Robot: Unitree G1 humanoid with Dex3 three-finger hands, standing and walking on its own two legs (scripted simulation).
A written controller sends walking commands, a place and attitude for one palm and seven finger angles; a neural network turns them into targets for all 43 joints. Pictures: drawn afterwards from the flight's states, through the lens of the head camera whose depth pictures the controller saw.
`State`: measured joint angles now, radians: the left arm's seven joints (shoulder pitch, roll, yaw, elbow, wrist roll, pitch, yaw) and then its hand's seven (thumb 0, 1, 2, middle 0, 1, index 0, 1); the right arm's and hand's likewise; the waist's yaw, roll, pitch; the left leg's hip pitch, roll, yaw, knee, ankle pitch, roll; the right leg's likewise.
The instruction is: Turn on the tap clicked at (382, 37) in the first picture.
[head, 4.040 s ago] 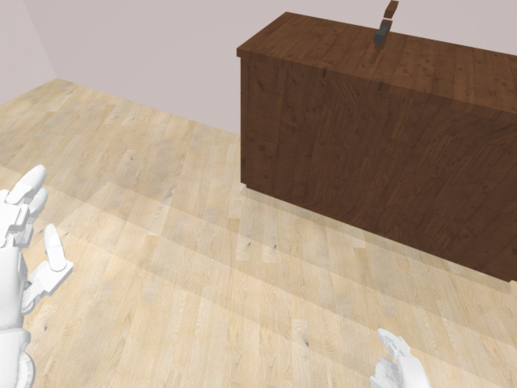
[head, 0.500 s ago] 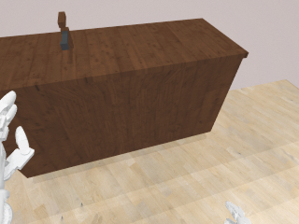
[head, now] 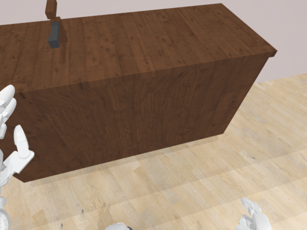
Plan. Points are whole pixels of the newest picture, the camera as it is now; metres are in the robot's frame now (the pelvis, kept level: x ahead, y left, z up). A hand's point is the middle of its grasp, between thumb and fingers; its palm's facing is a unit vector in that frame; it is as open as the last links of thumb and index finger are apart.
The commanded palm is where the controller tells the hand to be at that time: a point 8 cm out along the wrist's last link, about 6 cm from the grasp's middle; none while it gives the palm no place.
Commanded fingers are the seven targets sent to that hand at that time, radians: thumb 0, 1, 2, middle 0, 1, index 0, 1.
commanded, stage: take the last steps up to it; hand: left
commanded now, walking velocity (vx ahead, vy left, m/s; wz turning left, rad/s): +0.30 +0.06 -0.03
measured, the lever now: (54, 42) +0.66 +0.39 +0.10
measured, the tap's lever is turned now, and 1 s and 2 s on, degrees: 0 0 0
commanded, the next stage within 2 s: come to a stop and stand still in 1.12 s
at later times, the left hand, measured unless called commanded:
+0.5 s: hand (58, 108) +0.32 +0.22 +0.17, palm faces +0.43 -0.80 -0.42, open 7.4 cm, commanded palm +0.26 +0.26 +0.18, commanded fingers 0.00 0.90 0.90 -0.20 -0.30 -0.20 -0.30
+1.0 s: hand (59, 79) +0.40 +0.25 +0.18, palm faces +0.39 -0.85 -0.36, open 7.4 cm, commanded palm +0.34 +0.29 +0.18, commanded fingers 0.00 0.90 0.90 -0.20 -0.30 -0.20 -0.30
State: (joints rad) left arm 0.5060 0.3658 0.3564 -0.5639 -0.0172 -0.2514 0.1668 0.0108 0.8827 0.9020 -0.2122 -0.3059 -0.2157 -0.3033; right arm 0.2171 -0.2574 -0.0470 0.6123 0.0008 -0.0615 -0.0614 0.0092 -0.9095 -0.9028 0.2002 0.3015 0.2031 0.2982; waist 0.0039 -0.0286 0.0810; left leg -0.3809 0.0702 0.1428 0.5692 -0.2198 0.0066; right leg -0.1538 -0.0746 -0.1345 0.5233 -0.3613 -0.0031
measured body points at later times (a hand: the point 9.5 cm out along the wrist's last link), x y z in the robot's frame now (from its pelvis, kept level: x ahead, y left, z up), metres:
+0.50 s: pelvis +0.10 -0.01 -0.01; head +0.11 -0.04 +0.44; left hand +0.29 +0.26 +0.19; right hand +0.25 -0.24 -0.12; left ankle +0.07 +0.11 -0.67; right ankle +0.13 -0.10 -0.74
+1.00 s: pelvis +0.18 +0.02 +0.00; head +0.19 +0.02 +0.45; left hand +0.37 +0.29 +0.20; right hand +0.34 -0.19 -0.09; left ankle +0.23 +0.13 -0.74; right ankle +0.18 -0.10 -0.70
